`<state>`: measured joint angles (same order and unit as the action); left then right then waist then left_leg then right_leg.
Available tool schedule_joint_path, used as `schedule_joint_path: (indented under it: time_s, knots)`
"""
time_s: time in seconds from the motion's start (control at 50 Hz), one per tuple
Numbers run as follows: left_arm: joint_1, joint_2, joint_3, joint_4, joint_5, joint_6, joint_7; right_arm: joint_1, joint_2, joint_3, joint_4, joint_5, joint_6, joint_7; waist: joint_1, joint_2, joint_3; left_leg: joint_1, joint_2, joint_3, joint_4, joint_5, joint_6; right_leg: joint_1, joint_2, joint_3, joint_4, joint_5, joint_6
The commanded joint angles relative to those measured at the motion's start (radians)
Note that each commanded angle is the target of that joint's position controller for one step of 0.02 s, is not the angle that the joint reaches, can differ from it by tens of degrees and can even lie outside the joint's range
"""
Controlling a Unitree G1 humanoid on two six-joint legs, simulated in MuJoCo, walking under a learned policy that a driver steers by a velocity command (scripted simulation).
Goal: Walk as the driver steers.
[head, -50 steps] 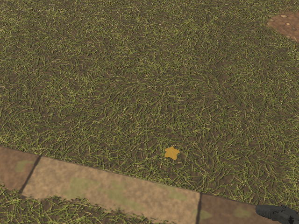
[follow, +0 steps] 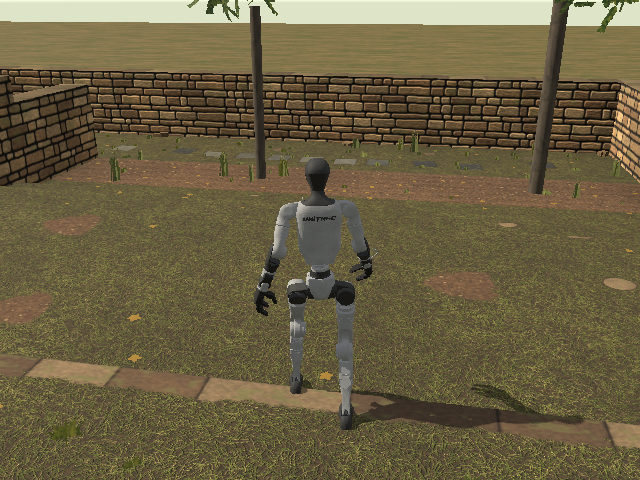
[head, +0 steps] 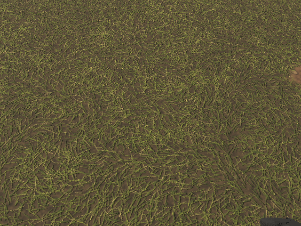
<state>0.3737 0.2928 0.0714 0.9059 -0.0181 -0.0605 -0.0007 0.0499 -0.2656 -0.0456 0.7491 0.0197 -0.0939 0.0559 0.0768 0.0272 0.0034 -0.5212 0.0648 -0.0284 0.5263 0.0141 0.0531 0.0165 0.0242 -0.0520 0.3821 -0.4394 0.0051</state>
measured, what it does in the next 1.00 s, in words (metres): goes down, turning right: right foot 0.04 m lower, then left foot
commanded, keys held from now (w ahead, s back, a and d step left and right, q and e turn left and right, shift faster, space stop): w+e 0.84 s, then w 0.16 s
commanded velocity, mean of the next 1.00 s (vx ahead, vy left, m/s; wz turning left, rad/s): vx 0.50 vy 0.00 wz -0.44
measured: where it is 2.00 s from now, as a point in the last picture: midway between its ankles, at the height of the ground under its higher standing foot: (224, 143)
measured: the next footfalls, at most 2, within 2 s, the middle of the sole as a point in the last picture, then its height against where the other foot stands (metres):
right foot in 0.50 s outside the picture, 0.04 m lower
left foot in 0.94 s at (164, 182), level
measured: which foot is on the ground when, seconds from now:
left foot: down 0.00-0.50, up 0.52-0.92, down 0.94-1.00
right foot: down 0.00-0.04, up 0.06-0.48, down 0.50-0.94, up 0.96-1.00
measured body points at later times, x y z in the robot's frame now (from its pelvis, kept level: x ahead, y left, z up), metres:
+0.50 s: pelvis +0.29 -0.01 -0.02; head +0.29 -0.04 +0.42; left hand +0.52 +0.19 -0.10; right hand +0.28 -0.30 -0.17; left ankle +0.15 +0.13 -0.72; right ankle +0.40 -0.13 -0.75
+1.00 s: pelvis +0.55 -0.04 -0.04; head +0.56 -0.04 +0.41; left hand +0.74 +0.17 -0.16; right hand +0.58 -0.36 -0.13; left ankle +0.66 +0.02 -0.77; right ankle +0.40 -0.12 -0.72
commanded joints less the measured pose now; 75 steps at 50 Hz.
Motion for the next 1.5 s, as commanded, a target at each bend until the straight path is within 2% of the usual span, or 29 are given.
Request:
schedule_joint_path:
  time_s: [0.02,0.06,0.1,0.14,0.22,0.32,0.44,0.5,0.52,0.54,0.56,0.58,0.62,0.76,0.84,0.92,0.94,0.96,0.98,1.02,1.08,1.2,1.34,1.38,1.42,1.44,1.46,1.48,1.5]
  knots:
    - [0.055,0.08,0.012,-0.054,-0.011,-0.001,-0.009,0.169,-0.208,-0.072,-0.001,-0.024,-0.031,-0.005,-0.11,0.027,-0.156,0.47,0.035,-0.06,-0.04,-0.035,0.106,-0.229,-0.148,0.092,0.36,0.673,-0.104]
    - [0.018,0.066,-0.007,-0.085,-0.012,-0.021,-0.008,0.381,-0.202,-0.081,0.052,-0.017,-0.021,-0.01,-0.214,0.248,-0.338,0.845,0.264,-0.492,-0.169,-0.378,0.198,-0.64,-0.024,0.116,0.834,-0.056,-0.05]
    - [-0.132,0.123,0.012,-0.138,-0.026,-0.037,-0.002,0.293,-0.155,-0.063,0.047,-0.01,-0.015,-0.021,-0.204,0.121,-0.148,0.689,0.249,-0.373,-0.208,-0.271,0.143,-0.748,-0.087,0.157,0.849,-0.027,-0.065]
    - [-0.154,0.092,0.018,-0.144,-0.024,-0.027,0.004,0.185,-0.105,-0.051,0.046,-0.025,-0.018,-0.026,-0.133,0.07,-0.051,0.507,0.208,-0.247,-0.273,-0.143,0.12,-0.693,-0.131,0.14,0.739,0.059,-0.06]
    - [-0.116,0.036,0.02,-0.138,-0.016,0.008,-0.008,0.1,-0.098,-0.056,0.049,-0.026,-0.05,-0.039,-0.069,0.057,-0.001,0.381,0.194,-0.086,-0.392,-0.095,0.132,-0.629,-0.156,0.14,0.595,0.3,-0.057]
    - [-0.226,0.002,0.011,-0.162,-0.006,-0.013,-0.035,0.119,-0.121,-0.061,0.091,-0.019,-0.051,-0.067,-0.102,0.059,0.036,0.336,0.14,0.129,-0.402,-0.026,0.094,-0.493,-0.1,0.061,0.241,0.7,-0.056]
    - [-0.283,0.04,0.018,-0.194,0.008,-0.006,-0.073,0.162,-0.144,-0.065,0.104,0.009,-0.03,-0.072,-0.105,-0.015,0.14,0.468,0.229,0.182,-0.249,0.022,0.085,-0.567,-0.124,0.068,0.14,0.618,-0.091]
    - [0.003,0.117,0.065,-0.102,0.015,-0.021,-0.056,0.158,-0.138,-0.065,0.088,0.006,-0.004,-0.065,0.021,-0.135,-0.023,0.374,0.09,0.267,0.26,0.236,0.019,-0.181,0.025,-0.059,0.089,0.679,-0.154]
    - [0.115,0.242,0.096,-0.094,0.026,-0.017,-0.037,0.217,-0.089,-0.05,0.045,-0.016,-0.009,-0.058,0.014,-0.392,-0.118,0.027,-0.041,0.261,0.715,-0.288,-0.05,0.164,-0.173,0.239,0.198,0.962,-0.306]
    - [0.074,0.236,0.071,-0.137,0.017,-0.017,-0.035,0.296,-0.048,-0.021,0.037,-0.046,-0.024,-0.044,-0.053,-0.411,-0.237,-0.205,-0.11,0.056,0.944,-0.681,-0.079,0.346,-0.282,0.539,0.198,0.981,-0.404]
    - [0.121,0.217,0.075,-0.155,0.006,-0.017,-0.043,0.239,-0.126,-0.034,0.002,-0.004,-0.042,-0.035,0.018,-0.317,-0.342,-0.318,-0.104,-0.048,0.98,-0.665,-0.061,0.415,-0.332,0.686,0.065,0.599,-0.452]
    - [0.082,0.186,0.071,-0.155,-0.002,-0.015,-0.034,0.134,-0.128,-0.033,-0.023,0.026,-0.054,-0.039,0.017,-0.165,-0.273,-0.378,-0.041,-0.083,0.861,-0.525,-0.04,0.322,-0.328,0.715,-0.023,0.291,-0.4]
    - [-0.081,0.125,0.042,-0.198,0.006,-0.012,-0.022,0.083,-0.141,-0.039,-0.024,-0.007,-0.031,-0.057,-0.054,-0.071,-0.147,-0.262,0.022,-0.086,0.714,-0.417,-0.057,0.015,-0.316,0.681,-0.062,0.329,-0.36]
    - [-0.103,0.16,0.055,-0.223,0.0,0.005,0.026,-0.015,-0.06,-0.015,-0.031,-0.033,-0.005,-0.048,-0.049,-0.076,-0.071,0.056,-0.033,-0.025,0.178,-0.087,-0.104,-0.345,-0.136,0.371,-0.112,0.386,-0.258]
    - [-0.051,0.136,0.052,-0.207,-0.005,0.019,0.021,-0.069,-0.09,-0.023,-0.055,-0.014,-0.013,-0.044,-0.025,-0.103,-0.041,0.124,-0.068,-0.039,0.038,-0.042,-0.102,-0.33,-0.129,0.42,-0.062,0.221,-0.222]
    - [-0.038,0.057,0.027,-0.197,0.005,0.016,0.018,0.099,-0.127,-0.043,-0.006,-0.023,-0.03,-0.043,-0.106,-0.136,-0.055,0.326,-0.034,-0.029,-0.031,-0.129,-0.034,-0.338,-0.094,0.424,0.109,0.112,-0.159]
    - [-0.027,-0.003,0.007,-0.202,0.012,0.011,0.016,0.219,-0.175,-0.056,0.013,-0.034,-0.036,-0.048,-0.15,-0.024,-0.113,0.491,0.108,-0.19,-0.079,-0.234,0.025,-0.435,-0.02,0.33,0.366,0.043,-0.113]
    - [0.083,-0.044,-0.008,-0.231,-0.013,-0.006,0.013,0.328,-0.301,-0.087,0.052,-0.042,-0.024,-0.043,-0.111,0.312,-0.182,0.713,0.324,-0.664,-0.229,-0.482,0.203,-0.712,0.098,0.192,0.684,-0.161,-0.057]
    - [0.055,0.063,0.011,-0.22,-0.028,-0.013,0.015,0.331,-0.236,-0.078,0.054,-0.018,-0.022,-0.035,-0.141,0.245,-0.122,0.708,0.348,-0.822,-0.294,-0.744,0.231,-0.877,0.035,0.22,0.833,-0.153,-0.046]
    - [-0.106,0.111,0.024,-0.237,-0.003,-0.01,0.018,0.243,-0.151,-0.051,0.028,-0.021,-0.017,-0.035,-0.145,0.071,0.001,0.553,0.251,-0.561,-0.283,-0.587,0.158,-0.878,-0.035,0.197,0.847,0.023,-0.053]
    - [-0.124,0.07,0.021,-0.244,0.012,-0.011,0.008,0.184,-0.102,-0.03,0.029,-0.031,-0.012,-0.038,-0.097,0.099,0.01,0.406,0.157,-0.352,-0.33,-0.325,0.135,-0.739,-0.101,0.155,0.692,0.143,-0.041]
    - [-0.273,0.006,-0.01,-0.288,0.011,-0.017,-0.003,0.269,-0.166,-0.044,0.074,-0.008,-0.004,-0.053,-0.137,0.064,0.002,0.41,0.139,-0.171,-0.372,-0.066,0.148,-0.677,-0.102,0.091,0.35,0.358,-0.004]
    - [-0.422,0.028,-0.014,-0.334,-0.005,-0.029,-0.033,0.365,-0.186,-0.042,0.129,0.005,0.022,-0.052,-0.17,0.071,0.051,0.482,0.181,-0.13,-0.323,0.001,0.124,-0.588,-0.063,0.058,0.15,0.392,-0.029]
    - [-0.373,0.056,-0.004,-0.325,-0.003,-0.034,-0.037,0.353,-0.205,-0.046,0.135,0.007,0.033,-0.056,-0.121,0.081,0.026,0.506,0.188,-0.115,-0.252,0.152,0.103,-0.479,-0.039,0.037,0.099,0.354,-0.061]
    - [-0.125,0.136,0.036,-0.253,0.01,-0.031,-0.024,0.333,-0.182,-0.034,0.123,0.002,0.034,-0.059,0.004,0.045,-0.134,0.396,0.105,-0.027,0.047,0.331,0.049,-0.083,-0.053,0.055,0.081,0.38,-0.124]
    - [0.045,0.221,0.056,-0.226,0.027,-0.023,-0.011,0.339,-0.112,-0.01,0.085,-0.024,0.023,-0.061,0.051,-0.114,-0.291,0.123,0.02,0.038,0.396,0.025,-0.004,0.245,-0.287,0.352,0.096,0.366,-0.213]
    - [0.068,0.248,0.057,-0.21,0.018,-0.016,-0.018,0.42,-0.051,0.011,0.081,-0.015,0.0,-0.057,0.01,-0.34,-0.376,-0.15,-0.099,-0.013,0.636,-0.582,-0.031,0.396,-0.434,0.738,-0.031,0.199,-0.331]
    - [0.034,0.159,0.033,-0.213,0.007,-0.015,-0.019,0.35,-0.159,-0.017,0.079,0.006,-0.013,-0.05,0.027,-0.223,-0.268,-0.258,-0.035,-0.073,0.729,-0.565,-0.024,0.322,-0.394,0.698,-0.065,0.097,-0.298]
    - [-0.032,0.129,0.02,-0.219,0.004,-0.017,-0.019,0.276,-0.179,-0.024,0.059,0.017,-0.021,-0.045,0.01,-0.177,-0.145,-0.281,0.007,-0.049,0.714,-0.466,-0.014,0.19,-0.352,0.551,-0.086,0.155,-0.262]
Keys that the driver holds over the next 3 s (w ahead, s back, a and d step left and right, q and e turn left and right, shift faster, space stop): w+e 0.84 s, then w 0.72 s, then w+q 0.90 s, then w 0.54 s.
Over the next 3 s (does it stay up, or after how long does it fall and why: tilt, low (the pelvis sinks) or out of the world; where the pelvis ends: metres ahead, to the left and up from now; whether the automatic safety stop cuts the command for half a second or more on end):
stays up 1.53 -0.39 -0.04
